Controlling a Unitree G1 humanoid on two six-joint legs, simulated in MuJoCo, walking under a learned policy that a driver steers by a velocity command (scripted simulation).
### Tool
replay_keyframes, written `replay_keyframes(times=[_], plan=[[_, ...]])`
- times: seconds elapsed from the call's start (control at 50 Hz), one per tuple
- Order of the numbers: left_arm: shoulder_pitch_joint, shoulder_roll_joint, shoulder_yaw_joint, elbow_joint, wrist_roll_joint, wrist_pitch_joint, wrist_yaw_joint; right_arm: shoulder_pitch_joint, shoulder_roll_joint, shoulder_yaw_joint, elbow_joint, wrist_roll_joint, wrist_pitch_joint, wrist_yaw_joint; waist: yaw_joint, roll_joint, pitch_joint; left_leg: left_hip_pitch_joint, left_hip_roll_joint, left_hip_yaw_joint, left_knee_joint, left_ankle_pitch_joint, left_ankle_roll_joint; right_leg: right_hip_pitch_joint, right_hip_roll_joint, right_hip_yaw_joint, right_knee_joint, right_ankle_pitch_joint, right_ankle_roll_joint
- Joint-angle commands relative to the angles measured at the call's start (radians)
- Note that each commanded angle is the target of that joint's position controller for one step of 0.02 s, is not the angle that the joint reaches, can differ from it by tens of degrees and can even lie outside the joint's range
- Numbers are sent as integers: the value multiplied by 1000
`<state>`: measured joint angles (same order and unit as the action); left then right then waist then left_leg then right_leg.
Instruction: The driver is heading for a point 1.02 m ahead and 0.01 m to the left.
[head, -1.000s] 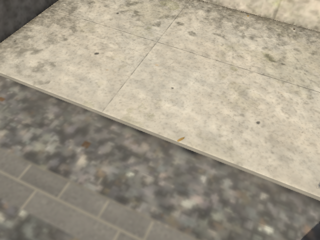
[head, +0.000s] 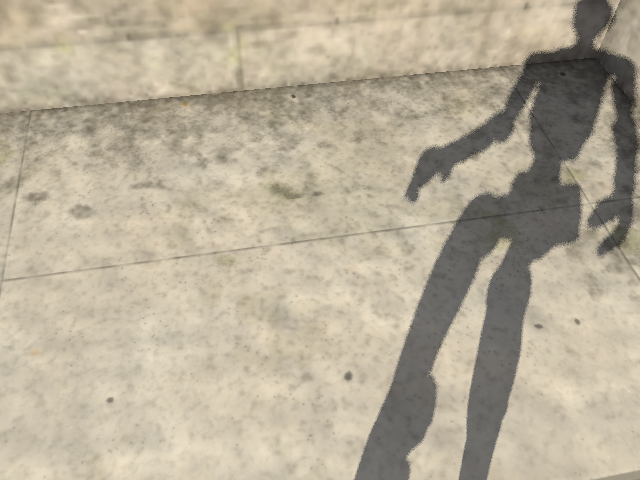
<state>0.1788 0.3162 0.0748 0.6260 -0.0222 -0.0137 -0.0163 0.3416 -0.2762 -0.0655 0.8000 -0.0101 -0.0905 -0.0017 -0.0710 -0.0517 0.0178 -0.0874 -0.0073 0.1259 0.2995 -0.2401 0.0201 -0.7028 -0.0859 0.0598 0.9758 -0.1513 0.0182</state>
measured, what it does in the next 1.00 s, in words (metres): walks ahead: right foot, then left foot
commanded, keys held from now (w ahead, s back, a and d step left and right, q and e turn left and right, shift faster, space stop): w+e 0.08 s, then w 0.92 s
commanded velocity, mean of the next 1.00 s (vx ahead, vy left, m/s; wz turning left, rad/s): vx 0.50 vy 0.00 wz -0.19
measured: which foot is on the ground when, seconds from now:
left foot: down 0.00-0.20, up 0.22-0.72, down 0.74-1.00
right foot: up 0.00-0.18, down 0.20-0.76, up 0.78-1.00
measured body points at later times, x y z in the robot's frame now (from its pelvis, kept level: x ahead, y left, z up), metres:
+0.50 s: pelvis +0.28 -0.07 +0.00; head +0.30 -0.09 +0.45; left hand +0.39 +0.19 -0.11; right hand +0.39 -0.37 -0.10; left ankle +0.43 +0.09 -0.67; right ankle +0.24 -0.15 -0.74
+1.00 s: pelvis +0.57 -0.05 +0.00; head +0.59 -0.04 +0.45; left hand +0.75 +0.20 -0.11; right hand +0.57 -0.33 -0.12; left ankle +0.58 +0.04 -0.74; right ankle +0.63 -0.24 -0.67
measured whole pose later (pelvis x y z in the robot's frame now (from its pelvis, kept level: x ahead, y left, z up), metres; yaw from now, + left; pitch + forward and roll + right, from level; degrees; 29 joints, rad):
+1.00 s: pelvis +0.57 -0.05 +0.00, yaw -9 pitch +1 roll +1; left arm 0.20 0.30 0.06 0.75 -0.01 -0.05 0.01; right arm 0.32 -0.26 -0.04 0.85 0.00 -0.09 0.03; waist -0.05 -0.04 0.01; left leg -0.16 -0.06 0.04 0.30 -0.16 0.07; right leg -0.65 -0.12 0.05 0.97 -0.17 0.00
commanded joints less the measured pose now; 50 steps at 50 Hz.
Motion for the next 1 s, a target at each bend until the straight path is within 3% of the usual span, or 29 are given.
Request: replay_keyframes(times=[0.02,0.1,0.14,0.16,0.18,0.2,0.22,0.24,0.26,0.28,0.3,0.32,0.34,0.38,0.42,0.46,0.54,0.64,0.7,0.72,0.74,0.76,0.78,0.8,0.82,0.84,0.86,0.9,1.0], plan=[[-80,11,-6,-79,0,-19,-18,-72,-169,-38,-59,6,-11,-7,8,120,25,26,251,-87,-128,304,139,-14,-13,-18,-152,149,-7],[-183,2,-11,-117,-4,-24,-41,-17,-199,-46,-19,24,6,-6,-22,113,61,96,278,-27,-110,356,119,30,11,-77,-296,127,-46],[-182,17,-3,-130,-1,-26,-46,-5,-218,-51,-4,37,17,-4,3,125,54,139,296,-7,-51,562,112,93,50,-106,-342,31,-85],[-148,35,7,-127,5,-25,-44,-6,-235,-55,1,42,21,-6,34,144,23,157,298,7,17,743,106,165,85,-131,-355,-19,-108],[-50,67,26,-105,10,-23,-40,-14,-246,-56,5,45,26,-8,100,148,-36,153,285,32,145,883,91,305,123,-150,-397,-18,-136],[110,113,54,-58,8,-20,-29,-13,-228,-47,7,44,28,-12,185,128,-120,63,251,65,335,890,64,554,155,-154,-455,65,-168],[270,196,80,-25,9,-10,-7,-1,-168,-21,-16,11,21,-13,238,7,-236,-200,205,72,650,498,24,880,-14,83,-420,134,-223],[232,276,78,-30,8,-19,-7,112,-56,19,-49,-1,-2,3,113,-212,-368,-554,17,-46,976,-352,-26,1115,-265,637,-546,-49,-400],[256,182,55,-37,8,-29,-13,6,-160,-4,-40,38,-24,14,196,-81,-402,-636,40,-206,1069,-339,-19,1098,-281,686,-633,-120,-388],[213,151,42,-23,13,-39,-16,-90,-179,-11,-76,65,-33,18,193,-69,-240,-703,76,-189,1063,-260,-8,979,-243,515,-645,-37,-346],[152,127,33,-19,9,-44,-16,-115,-163,-5,-76,51,-37,11,152,-2,-156,-677,119,-183,987,-171,-2,834,-197,394,-653,59,-311],[98,96,24,-21,15,-48,-16,-120,-161,-9,-69,29,-34,5,116,6,-104,-627,144,-179,924,-121,-8,712,-162,311,-674,152,-294],[67,70,14,-26,25,-53,-16,-87,-158,-12,-58,25,-22,7,79,-7,-92,-561,162,-190,895,-83,-11,633,-138,262,-706,198,-288],[54,70,15,-14,23,-67,-14,-49,-123,-7,-42,22,1,7,50,-7,-85,-514,168,-183,839,-49,-30,561,-131,215,-765,229,-302],[64,89,19,9,21,-77,-8,-89,-102,-2,-53,13,15,3,48,6,-43,-545,168,-177,758,20,-54,521,-123,157,-805,255,-304],[85,95,20,30,21,-77,2,-154,-88,3,-70,7,16,4,66,9,-13,-582,166,-176,638,141,-66,528,-103,105,-821,260,-286],[138,116,23,69,14,-69,12,-287,-60,18,-97,17,1,22,121,2,24,-533,119,-143,373,354,-58,538,-72,31,-830,182,-239],[206,137,33,128,1,-54,16,-377,-84,14,-139,24,-9,48,142,-11,55,-556,88,-153,238,290,-9,692,-148,66,-766,181,-220],[185,153,38,142,1,-39,24,-290,-119,-1,-123,20,-14,52,81,-39,0,-418,43,-114,201,179,37,755,-152,60,-645,423,-183],[174,142,32,142,5,-33,26,-166,-151,-21,-86,17,-14,45,17,-27,-79,-245,10,-81,184,186,65,734,-104,22,-494,562,-158],[184,102,13,129,19,-31,31,-2,-210,-41,-50,9,-12,37,-46,25,-218,36,104,-175,234,245,116,594,-51,-22,-246,442,-122],[324,1,-18,109,20,-50,22,95,-310,-66,-33,-1,-7,34,-8,269,-375,439,357,-633,188,64,287,180,114,-65,163,-9,-37],[281,35,-15,123,12,-68,18,128,-228,-44,-23,18,-4,39,-44,305,-422,485,388,-882,20,-115,305,27,151,66,291,-426,-37],[184,111,6,96,-15,-79,12,56,-185,-28,-31,24,-4,36,-42,227,-258,368,363,-754,-3,-206,250,-68,86,73,349,-376,-51],[110,112,3,76,-17,-82,13,-21,-161,-19,-46,18,-1,33,-19,150,-155,218,328,-633,-20,-165,218,-66,32,35,312,-286,-60],[76,104,4,69,-1,-81,16,-77,-136,-11,-52,9,1,34,9,115,-75,77,293,-544,-51,-79,212,-37,-2,19,246,-219,-58],[93,96,9,75,7,-72,19,-109,-110,-2,-57,-2,-5,34,46,139,-51,-15,261,-481,-79,-1,201,30,-34,27,191,-168,-57],[143,60,5,97,9,-53,20,-126,-105,-1,-52,1,-14,35,79,157,-49,-93,230,-401,-126,91,209,102,-45,16,145,-127,-42],[21,30,-5,67,20,-49,24,-79,-148,-13,-13,9,-14,16,59,111,-1,-77,210,-268,-177,251,212,24,-56,-2,-98,95,1]])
